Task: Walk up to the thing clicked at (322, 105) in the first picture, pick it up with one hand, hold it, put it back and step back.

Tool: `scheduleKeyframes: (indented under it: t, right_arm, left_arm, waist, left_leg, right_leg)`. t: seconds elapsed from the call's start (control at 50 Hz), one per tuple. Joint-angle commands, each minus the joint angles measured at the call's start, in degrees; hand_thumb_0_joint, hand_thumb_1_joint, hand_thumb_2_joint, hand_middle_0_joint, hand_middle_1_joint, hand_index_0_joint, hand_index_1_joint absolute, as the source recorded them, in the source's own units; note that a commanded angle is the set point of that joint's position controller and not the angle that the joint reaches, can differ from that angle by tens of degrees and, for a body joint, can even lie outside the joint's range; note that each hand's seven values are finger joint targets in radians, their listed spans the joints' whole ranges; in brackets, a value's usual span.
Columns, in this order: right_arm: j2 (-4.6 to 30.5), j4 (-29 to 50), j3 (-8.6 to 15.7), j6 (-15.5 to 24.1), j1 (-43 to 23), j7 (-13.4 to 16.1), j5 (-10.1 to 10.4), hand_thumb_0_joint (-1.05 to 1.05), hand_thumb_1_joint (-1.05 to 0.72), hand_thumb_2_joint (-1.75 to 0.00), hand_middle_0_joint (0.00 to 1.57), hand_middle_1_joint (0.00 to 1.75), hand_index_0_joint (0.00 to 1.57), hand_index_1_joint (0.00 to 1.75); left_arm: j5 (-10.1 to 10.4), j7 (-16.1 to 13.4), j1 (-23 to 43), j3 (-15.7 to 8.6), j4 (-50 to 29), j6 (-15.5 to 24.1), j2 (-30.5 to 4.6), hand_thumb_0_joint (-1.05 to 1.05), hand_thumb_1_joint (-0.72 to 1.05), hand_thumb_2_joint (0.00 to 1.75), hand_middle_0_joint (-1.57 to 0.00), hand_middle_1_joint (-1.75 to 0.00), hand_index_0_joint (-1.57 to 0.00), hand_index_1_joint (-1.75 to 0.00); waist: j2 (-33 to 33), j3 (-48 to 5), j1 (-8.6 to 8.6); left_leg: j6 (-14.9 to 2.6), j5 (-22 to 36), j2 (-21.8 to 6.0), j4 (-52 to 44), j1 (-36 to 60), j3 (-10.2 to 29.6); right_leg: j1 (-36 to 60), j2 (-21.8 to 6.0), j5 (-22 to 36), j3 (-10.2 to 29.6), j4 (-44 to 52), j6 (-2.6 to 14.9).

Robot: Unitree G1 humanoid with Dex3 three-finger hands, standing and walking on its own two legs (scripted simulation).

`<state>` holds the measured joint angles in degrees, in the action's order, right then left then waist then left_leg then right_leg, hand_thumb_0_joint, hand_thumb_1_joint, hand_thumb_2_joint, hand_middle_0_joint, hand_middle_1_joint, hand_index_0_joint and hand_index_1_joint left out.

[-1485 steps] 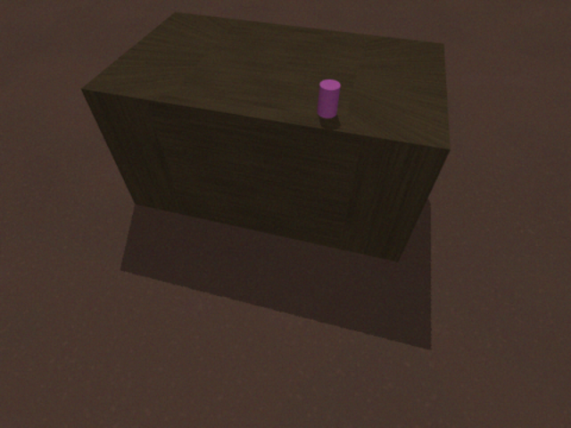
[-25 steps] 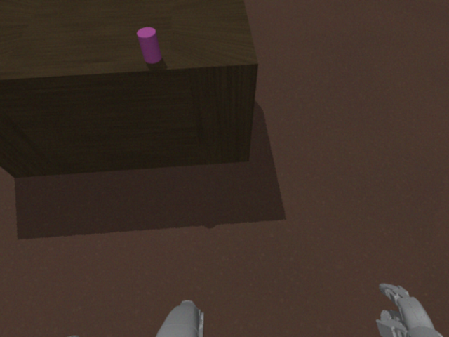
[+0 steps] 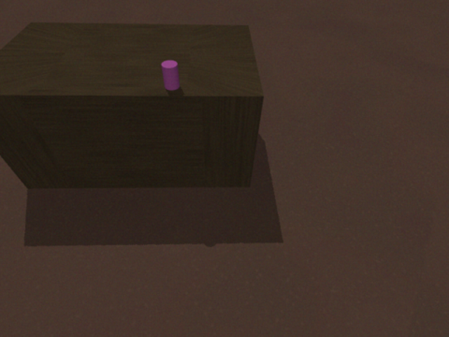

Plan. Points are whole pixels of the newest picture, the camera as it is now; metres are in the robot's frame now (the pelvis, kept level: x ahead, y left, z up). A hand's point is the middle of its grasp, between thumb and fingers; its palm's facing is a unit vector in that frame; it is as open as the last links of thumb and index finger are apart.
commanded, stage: step back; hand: left
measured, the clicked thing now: (170, 75) +1.08 +0.23 -0.12
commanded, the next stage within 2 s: stand in 0.64 s
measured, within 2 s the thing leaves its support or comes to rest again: neither
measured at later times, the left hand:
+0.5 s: hand out of the picture +0.13 +0.28 -0.16, palm faces +0.03 -0.92 -0.39, open 7.4 cm
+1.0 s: hand out of the picture +0.16 +0.27 -0.15, palm faces -0.04 -0.94 -0.33, open 7.4 cm
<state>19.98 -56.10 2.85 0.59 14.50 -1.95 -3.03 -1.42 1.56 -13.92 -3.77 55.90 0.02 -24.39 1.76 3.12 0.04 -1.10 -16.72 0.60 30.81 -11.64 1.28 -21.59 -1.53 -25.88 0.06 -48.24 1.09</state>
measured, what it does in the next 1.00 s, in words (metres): steps on the spot: right foot, then left foot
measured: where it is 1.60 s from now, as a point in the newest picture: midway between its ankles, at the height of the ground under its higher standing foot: outside the picture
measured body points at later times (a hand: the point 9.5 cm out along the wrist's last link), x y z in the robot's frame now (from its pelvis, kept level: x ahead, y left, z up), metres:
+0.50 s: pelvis +0.06 +0.01 -0.01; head +0.10 +0.01 +0.44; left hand +0.12 +0.33 -0.13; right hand +0.16 -0.30 -0.14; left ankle +0.12 +0.15 -0.73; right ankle +0.05 -0.12 -0.73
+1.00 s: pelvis +0.07 +0.02 +0.01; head +0.07 +0.02 +0.46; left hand +0.16 +0.32 -0.12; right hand +0.17 -0.28 -0.11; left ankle +0.12 +0.15 -0.73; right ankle +0.05 -0.12 -0.73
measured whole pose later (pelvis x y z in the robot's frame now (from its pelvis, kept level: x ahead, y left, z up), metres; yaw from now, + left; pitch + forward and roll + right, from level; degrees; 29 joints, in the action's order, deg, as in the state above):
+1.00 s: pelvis +0.07 +0.02 +0.01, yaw +0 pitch -4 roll +0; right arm 19.7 -63.5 0.5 0.8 3.2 -1.2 -0.7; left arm -0.4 0.5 -5.6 0.5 63.3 1.4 -20.6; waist 0.4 3.7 0.2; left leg 0.8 -8.1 -2.1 23.5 -11.6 -1.6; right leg -4.5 -2.1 -14.4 -0.1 -22.7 -2.2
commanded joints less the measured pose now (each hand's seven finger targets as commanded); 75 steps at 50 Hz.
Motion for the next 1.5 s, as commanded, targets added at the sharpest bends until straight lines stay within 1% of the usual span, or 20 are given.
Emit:
scheduleKeyframes:
  t: [0.0,0.08,0.12,0.14,0.16,0.22,0.28,0.38,0.42,0.44,0.48,0.52,0.6,0.62,0.64,0.7,0.8,1.02,1.18,1.48]
  right_arm:
    - [16.2,5.3,4.5,1.1,-4.2,1.2,0.2,0.00,-0.90,-0.90,0.20,0.30,0.20,0.30]
    - [11.5,6.4,2.8,-0.3,-5.9,1.2,1.3,0.00,-0.90,-0.90,0.20,0.30,0.20,0.30]
    - [8.8,7.5,2.0,-0.3,-5.1,1.8,1.2,0.00,-0.90,-0.90,0.20,0.30,0.20,0.30]
    - [13.2,6.4,3.3,-0.3,-4.3,2.2,1.0,0.00,-0.90,-0.90,0.20,0.30,0.20,0.30]
    - [14.7,5.5,3.7,0.0,-3.5,2.1,1.0,0.00,-0.90,-0.90,0.20,0.30,0.20,0.30]
    - [12.7,3.3,3.3,0.2,-1.1,1.6,1.4,0.00,-0.90,-0.90,0.20,0.30,0.20,0.30]
    - [11.8,3.2,2.9,-0.1,-1.4,1.3,1.1,0.00,-0.90,-0.90,0.20,0.30,0.20,0.30]
    - [9.7,2.2,2.3,0.7,-3.1,2.0,1.4,0.00,-0.90,-0.90,0.20,0.30,0.20,0.30]
    - [11.7,1.2,2.8,0.9,-2.0,2.7,1.5,0.00,-0.90,-0.90,0.20,0.30,0.20,0.30]
    - [14.6,1.3,3.3,1.2,-1.6,3.1,1.2,0.00,-0.90,-0.90,0.20,0.30,0.20,0.30]
    - [17.7,3.0,3.0,0.9,-8.7,3.1,2.0,0.00,-0.90,-0.90,0.20,0.30,0.20,0.30]
    - [15.9,2.1,2.3,0.5,-10.6,3.0,1.5,0.00,-0.90,-0.90,0.20,0.30,0.20,0.30]
    - [13.2,1.8,1.2,0.3,-13.3,3.0,2.2,0.00,-0.90,-0.90,0.20,0.30,0.20,0.30]
    - [11.4,0.9,0.9,0.6,-9.3,2.5,3.0,0.00,-0.90,-0.90,0.20,0.30,0.20,0.30]
    - [11.9,0.2,1.1,0.7,-9.2,2.3,3.1,0.00,-0.90,-0.90,0.20,0.30,0.20,0.30]
    - [12.9,-1.4,0.9,1.3,-12.4,2.0,2.8,0.00,-0.90,-0.90,0.20,0.30,0.20,0.30]
    - [12.2,-2.5,0.4,1.6,-13.2,1.8,2.6,0.00,-0.90,-0.90,0.20,0.30,0.20,0.30]
    - [12.0,-4.6,0.5,1.2,-14.7,1.4,2.5,0.00,-0.90,-0.90,0.20,0.30,0.20,0.30]
    - [12.2,-5.6,0.6,1.0,-12.8,1.3,2.3,0.00,-0.90,-0.90,0.20,0.30,0.20,0.30]
    - [12.3,-6.0,0.3,1.2,-10.9,1.5,2.5,0.00,-0.90,-0.90,0.20,0.30,0.20,0.30]
  left_arm:
    - [0.1,-0.4,3.3,-2.8,-4.5,2.2,-8.8,0.00,0.90,0.90,-0.20,-0.30,-0.20,-0.30]
    - [-0.7,-1.8,-4.6,-3.4,-0.9,3.6,-9.4,0.00,0.90,0.90,-0.20,-0.30,-0.20,-0.30]
    - [-1.5,-2.6,-4.1,-5.5,-2.1,4.1,-16.9,0.00,0.90,0.90,-0.20,-0.30,-0.20,-0.30]
    - [-1.4,-2.5,0.4,-5.4,-4.0,4.0,-17.9,0.00,0.90,0.90,-0.20,-0.30,-0.20,-0.30]
    - [-1.0,-2.4,1.7,-5.2,-4.4,4.1,-16.7,0.00,0.90,0.90,-0.20,-0.30,-0.20,-0.30]
    - [-0.1,-2.6,3.9,-3.8,-4.4,4.8,-12.3,0.00,0.90,0.90,-0.20,-0.30,-0.20,-0.30]
    - [-0.2,-2.6,4.0,-3.4,-4.4,4.9,-12.3,0.00,0.90,0.90,-0.20,-0.30,-0.20,-0.30]
    - [0.9,-2.8,5.6,-1.9,-4.6,3.3,-11.6,0.00,0.90,0.90,-0.20,-0.30,-0.20,-0.30]
    - [1.2,-2.9,4.8,-1.3,-5.1,2.6,-9.9,0.00,0.90,0.90,-0.20,-0.30,-0.20,-0.30]
    - [1.7,-2.9,4.4,-0.6,-5.7,2.3,-8.3,0.00,0.90,0.90,-0.20,-0.30,-0.20,-0.30]
    - [2.1,-3.5,2.7,-0.7,-3.5,0.7,-7.9,0.00,0.90,0.90,-0.20,-0.30,-0.20,-0.30]
    - [1.5,-3.1,3.7,-0.4,-2.4,0.9,-7.7,0.00,0.90,0.90,-0.20,-0.30,-0.20,-0.30]
    - [1.1,-3.2,1.9,-1.2,-0.3,1.8,-9.8,0.00,0.90,0.90,-0.20,-0.30,-0.20,-0.30]
    - [0.6,-2.8,2.7,0.6,0.5,2.5,-9.2,0.00,0.90,0.90,-0.20,-0.30,-0.20,-0.30]
    - [0.9,-2.4,5.7,0.3,0.7,2.8,-10.8,0.00,0.90,0.90,-0.20,-0.30,-0.20,-0.30]
    - [1.3,-2.2,7.7,1.5,1.7,2.3,-8.0,0.00,0.90,0.90,-0.20,-0.30,-0.20,-0.30]
    - [1.2,-2.2,8.9,1.7,3.1,2.5,-8.2,0.00,0.90,0.90,-0.20,-0.30,-0.20,-0.30]
    - [0.8,-1.6,9.6,1.6,5.1,2.1,-8.2,0.00,0.90,0.90,-0.20,-0.30,-0.20,-0.30]
    - [0.5,-1.5,9.6,1.6,5.4,2.1,-8.6,0.00,0.90,0.90,-0.20,-0.30,-0.20,-0.30]
    - [0.8,-1.5,6.9,1.9,5.1,2.1,-8.1,0.00,0.90,0.90,-0.20,-0.30,-0.20,-0.30]
  waist:
    - [-13.4,1.6,0.95]
    - [-4.4,-2.9,-4.08]
    - [7.6,-1.0,-4.89]
    - [3.9,2.4,-3.65]
    - [2.9,5.6,-2.96]
    - [2.7,3.9,-1.01]
    - [4.5,1.3,-1.40]
    - [7.0,-3.5,-0.44]
    - [2.0,-6.4,-0.08]
    - [-4.4,-9.3,0.00]
    - [-10.8,-9.1,-1.57]
    - [-10.1,-8.1,-2.20]
    - [-8.2,-9.1,-2.47]
    - [-4.6,-10.7,-0.45]
    - [-3.9,-8.6,1.24]
    - [-4.1,-7.5,-0.09]
    - [-1.8,-6.9,0.13]
    - [-3.8,-1.7,0.02]
    - [-2.2,-1.0,0.44]
    - [-3.6,-4.8,0.42]
  left_leg:
    - [-8.46,-17.9,-11.4,-15.2,-4.1,14.3]
    - [-4.25,-13.7,-6.1,3.2,-13.4,5.4]
    - [-0.05,-16.5,2.7,23.9,-26.7,3.2]
    - [0.11,-16.2,-0.7,25.4,-23.5,6.8]
    - [0.09,-14.8,-1.8,26.0,-22.4,7.0]
    - [0.38,-6.5,-2.5,23.0,-19.0,7.4]
    - [1.44,-5.8,-3.0,16.9,-13.6,4.5]
    - [0.55,6.4,-1.1,-0.3,-1.5,-4.3]
    - [-1.30,21.9,-3.3,-3.2,4.0,-0.9]
    - [-3.83,30.1,-10.0,-3.4,6.3,6.8]
    - [-12.40,21.6,-20.1,-6.9,-2.9,17.6]
    - [-9.44,17.8,-16.2,-6.5,-3.7,11.7]
    - [-3.01,20.4,-10.3,1.0,-5.3,5.3]
    - [-1.33,16.7,-6.8,1.8,-3.1,3.2]
    - [-0.84,14.9,-5.9,-1.6,0.7,2.4]
    - [-1.59,19.4,-9.2,-3.8,4.2,4.9]
    - [-1.16,24.7,-9.1,-6.7,6.4,3.5]
    - [0.75,2.4,-7.8,-15.3,3.0,3.6]
    - [0.82,-1.0,-8.0,-16.1,1.8,4.2]
    - [0.06,7.7,-8.6,-14.3,4.3,3.6]
  right_leg:
    - [0.6,0.7,0.5,-1.2,8.1,-0.66]
    - [21.0,1.8,9.1,0.4,24.6,0.42]
    - [20.1,-18.9,-14.0,32.9,36.7,7.60]
    - [12.2,-22.5,-18.2,36.3,37.0,12.56]
    - [8.3,-21.7,-16.2,33.9,36.6,13.80]
    - [9.8,-13.5,1.0,17.4,33.3,7.98]
    - [7.9,-13.5,13.2,12.4,29.9,9.01]
    - [8.7,-9.9,41.2,2.9,16.3,5.32]
    - [8.4,-6.7,38.9,1.3,9.8,2.59]
    - [5.9,-3.4,31.2,-0.1,5.1,0.87]
    - [9.0,0.9,0.1,-0.7,3.7,-0.39]
    - [9.9,0.2,-0.2,0.5,9.1,0.62]
    - [14.5,-3.5,22.5,5.0,17.8,1.22]
    - [15.8,-9.0,25.8,10.2,22.8,2.33]
    - [11.3,-8.7,27.3,9.6,21.6,2.65]
    - [10.5,-4.4,21.7,3.9,23.5,0.16]
    - [13.4,-5.3,27.2,3.7,26.1,-0.30]
    - [11.2,-5.2,9.5,4.2,33.3,-0.42]
    - [9.6,-5.2,5.0,4.7,34.4,-0.30]
    - [12.1,-5.5,15.0,4.5,31.8,-0.15]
